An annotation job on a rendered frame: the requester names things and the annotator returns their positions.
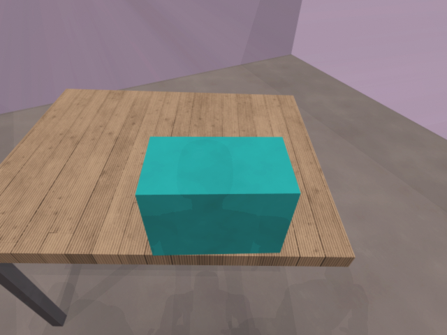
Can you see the table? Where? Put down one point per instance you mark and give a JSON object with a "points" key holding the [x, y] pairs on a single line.
{"points": [[67, 190]]}

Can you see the carton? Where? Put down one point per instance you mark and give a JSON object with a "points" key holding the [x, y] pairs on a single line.
{"points": [[216, 195]]}

